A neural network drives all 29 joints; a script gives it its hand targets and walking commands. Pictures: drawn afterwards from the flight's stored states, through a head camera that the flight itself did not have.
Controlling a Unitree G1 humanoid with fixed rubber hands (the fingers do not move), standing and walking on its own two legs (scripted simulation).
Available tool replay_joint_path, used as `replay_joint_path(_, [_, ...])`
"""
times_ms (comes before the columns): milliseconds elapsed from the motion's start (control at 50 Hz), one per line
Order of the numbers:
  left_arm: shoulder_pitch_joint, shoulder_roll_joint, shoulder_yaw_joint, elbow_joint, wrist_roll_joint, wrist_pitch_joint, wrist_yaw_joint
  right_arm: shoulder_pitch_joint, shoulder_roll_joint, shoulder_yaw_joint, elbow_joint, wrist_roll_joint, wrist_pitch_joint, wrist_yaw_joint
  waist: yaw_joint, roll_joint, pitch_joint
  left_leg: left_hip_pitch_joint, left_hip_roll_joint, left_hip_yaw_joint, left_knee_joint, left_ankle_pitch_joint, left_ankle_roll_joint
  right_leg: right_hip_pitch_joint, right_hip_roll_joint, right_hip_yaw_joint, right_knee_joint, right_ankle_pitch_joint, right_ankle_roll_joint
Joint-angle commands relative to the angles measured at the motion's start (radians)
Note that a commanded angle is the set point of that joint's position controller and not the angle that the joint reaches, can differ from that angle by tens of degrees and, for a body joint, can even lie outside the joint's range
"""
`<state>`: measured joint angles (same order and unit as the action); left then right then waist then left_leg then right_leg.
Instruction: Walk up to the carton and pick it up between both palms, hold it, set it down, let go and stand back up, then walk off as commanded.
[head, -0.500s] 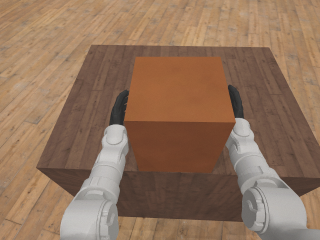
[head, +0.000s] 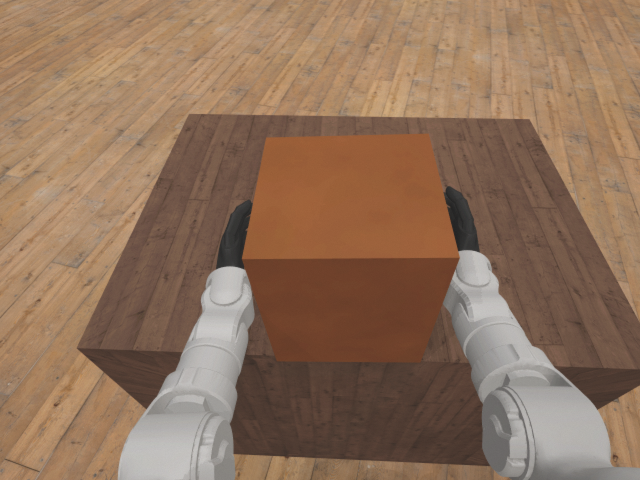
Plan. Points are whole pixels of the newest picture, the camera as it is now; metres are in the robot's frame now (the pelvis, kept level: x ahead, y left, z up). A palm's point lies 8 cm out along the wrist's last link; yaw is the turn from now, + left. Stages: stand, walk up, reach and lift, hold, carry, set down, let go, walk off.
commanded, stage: reach and lift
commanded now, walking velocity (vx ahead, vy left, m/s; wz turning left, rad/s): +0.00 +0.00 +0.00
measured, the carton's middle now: (347, 255) +0.40 +0.01 +0.05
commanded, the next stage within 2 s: none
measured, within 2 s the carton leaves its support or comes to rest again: neither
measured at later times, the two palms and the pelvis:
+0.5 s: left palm (227, 259) +0.37 +0.16 +0.09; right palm (465, 248) +0.39 -0.14 +0.09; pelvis -0.01 +0.00 +0.00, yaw +0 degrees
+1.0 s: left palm (225, 243) +0.36 +0.15 +0.13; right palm (480, 247) +0.37 -0.15 +0.12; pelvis -0.03 +0.00 +0.00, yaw +0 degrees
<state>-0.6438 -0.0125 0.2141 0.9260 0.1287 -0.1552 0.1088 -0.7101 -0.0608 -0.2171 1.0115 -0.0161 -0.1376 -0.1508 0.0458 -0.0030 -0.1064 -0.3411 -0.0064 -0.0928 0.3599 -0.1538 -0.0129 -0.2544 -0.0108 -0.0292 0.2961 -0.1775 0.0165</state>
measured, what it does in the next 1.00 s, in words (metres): stands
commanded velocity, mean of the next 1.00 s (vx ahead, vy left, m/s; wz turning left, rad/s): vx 0.00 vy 0.00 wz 0.00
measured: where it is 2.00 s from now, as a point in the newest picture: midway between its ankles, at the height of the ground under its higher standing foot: outside the picture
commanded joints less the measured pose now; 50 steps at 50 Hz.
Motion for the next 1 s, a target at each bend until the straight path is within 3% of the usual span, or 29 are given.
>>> replay_joint_path(0, [-0.673,-0.659,-0.269,-0.201,0.041,-0.059,-0.171,-0.537,0.746,0.305,-0.149,-0.121,-0.057,0.195,-0.016,-0.016,-0.543,0.367,0.01,0.129,0.025,0.527,-0.087,0.224,0.065,-0.032,-0.006,0.348,-0.008])
replay_joint_path(20, [-0.673,-0.667,-0.277,-0.2,0.039,-0.067,-0.168,-0.551,0.748,0.324,-0.16,-0.119,-0.072,0.195,-0.005,-0.02,-0.56,0.374,0.01,0.12,0.03,0.541,-0.087,0.222,0.067,-0.032,-0.008,0.358,-0.009])
replay_joint_path(80, [-0.684,-0.674,-0.282,-0.19,0.04,-0.072,-0.166,-0.55,0.74,0.321,-0.152,-0.127,-0.083,0.185,-0.024,-0.027,-0.562,0.379,0.011,0.118,0.03,0.557,-0.084,0.235,0.069,-0.032,-0.011,0.394,-0.006])
replay_joint_path(140, [-0.691,-0.681,-0.289,-0.195,0.043,-0.088,-0.162,-0.564,0.74,0.338,-0.167,-0.134,-0.113,0.183,-0.017,-0.03,-0.584,0.361,0.01,0.128,0.031,0.553,-0.086,0.253,0.068,-0.036,0.007,0.431,0.0])
replay_joint_path(180, [-0.71,-0.685,-0.294,-0.2,0.047,-0.099,-0.161,-0.561,0.746,0.342,-0.159,-0.149,-0.127,0.177,-0.032,-0.024,-0.601,0.357,0.009,0.124,0.035,0.565,-0.082,0.268,0.063,-0.033,0.005,0.448,-0.003])
replay_joint_path(200, [-0.718,-0.688,-0.298,-0.209,0.037,-0.112,-0.157,-0.572,0.747,0.351,-0.167,-0.142,-0.142,0.177,-0.021,-0.031,-0.616,0.355,0.011,0.125,0.034,0.568,-0.085,0.27,0.069,-0.033,0.012,0.454,-0.001])
replay_joint_path(240, [-0.69,-0.663,-0.264,-0.164,0.059,-0.106,-0.163,-0.533,0.737,0.344,-0.104,-0.159,-0.138,0.172,-0.029,-0.059,-0.551,0.334,0.009,0.127,0.02,0.522,-0.067,0.278,0.06,-0.03,0.004,0.436,0.007])
replay_joint_path(280, [-0.725,-0.688,-0.307,-0.214,0.039,-0.118,-0.159,-0.537,0.746,0.362,-0.117,-0.158,-0.166,0.166,-0.048,-0.038,-0.604,0.361,0.011,0.122,0.041,0.575,-0.08,0.284,0.063,-0.037,0.019,0.475,0.005])
replay_joint_path(380, [-0.696,-0.658,-0.27,-0.16,0.06,-0.113,-0.164,-0.544,0.72,0.361,-0.088,-0.173,-0.18,0.161,-0.034,-0.065,-0.541,0.322,0.008,0.128,0.011,0.502,-0.063,0.276,0.062,-0.036,-0.002,0.4,0.008])
replay_joint_path(480, [-0.751,-0.673,-0.317,-0.212,0.038,-0.115,-0.152,-0.591,0.724,0.377,-0.126,-0.162,-0.198,0.155,-0.044,-0.047,-0.596,0.343,0.011,0.121,0.02,0.513,-0.069,0.25,0.069,-0.04,-0.009,0.383,-0.002])
replay_joint_path(580, [-0.804,-0.647,-0.315,-0.237,0.034,-0.069,-0.152,-0.591,0.7,0.347,-0.099,-0.157,-0.152,0.149,-0.063,-0.048,-0.545,0.335,0.011,0.125,-0.02,0.369,-0.053,0.21,0.064,-0.04,-0.035,0.233,0.0])
replay_joint_path(600, [-0.801,-0.649,-0.326,-0.258,0.021,-0.059,-0.151,-0.607,0.702,0.357,-0.13,-0.147,-0.147,0.15,-0.049,-0.049,-0.564,0.339,0.013,0.124,-0.023,0.369,-0.053,0.213,0.065,-0.04,-0.036,0.237,-0.002])
replay_joint_path(620, [-0.822,-0.653,-0.321,-0.258,0.023,-0.052,-0.148,-0.639,0.694,0.347,-0.129,-0.143,-0.141,0.153,-0.058,-0.049,-0.562,0.342,0.009,0.128,-0.02,0.359,-0.054,0.2,0.064,-0.042,-0.034,0.216,-0.002])
replay_joint_path(700, [-0.858,-0.663,-0.338,-0.291,0.006,0.005,-0.137,-0.714,0.673,0.352,-0.19,-0.105,-0.098,0.161,-0.037,-0.044,-0.575,0.346,0.007,0.13,-0.036,0.292,-0.049,0.159,0.066,-0.048,-0.042,0.154,0.0])
replay_joint_path(760, [-0.861,-0.699,-0.412,-0.377,-0.044,0.061,-0.122,-0.756,0.679,0.389,-0.3,-0.053,-0.062,0.158,-0.055,-0.047,-0.657,0.384,0.008,0.115,-0.018,0.348,-0.054,0.166,0.075,-0.047,-0.045,0.204,-0.002])
replay_joint_path(820, [-0.836,-0.686,-0.412,-0.393,-0.037,0.151,-0.126,-0.747,0.668,0.389,-0.318,-0.013,0.01,0.151,-0.07,-0.05,-0.581,0.387,0.001,0.108,-0.03,0.28,-0.046,0.166,0.073,-0.041,-0.059,0.142,0.001])
replay_joint_path(900, [-0.871,-0.692,-0.44,-0.485,-0.061,0.23,-0.131,-0.818,0.676,0.413,-0.427,0.048,0.067,0.141,-0.079,-0.062,-0.607,0.388,-0.008,0.098,-0.017,0.294,-0.042,0.172,0.079,-0.04,-0.049,0.165,0.011])
replay_joint_path(960, [-0.863,-0.68,-0.421,-0.506,-0.046,0.284,-0.137,-0.834,0.676,0.423,-0.454,0.082,0.107,0.134,-0.074,-0.051,-0.581,0.394,-0.02,0.096,-0.01,0.292,-0.042,0.177,0.079,-0.03,-0.046,0.16,0.014])
replay_joint_path(980, [-0.839,-0.673,-0.411,-0.519,-0.04,0.302,-0.139,-0.819,0.68,0.433,-0.458,0.088,0.117,0.135,-0.057,-0.052,-0.578,0.401,-0.016,0.097,-0.011,0.299,-0.04,0.185,0.08,-0.028,-0.046,0.166,0.014])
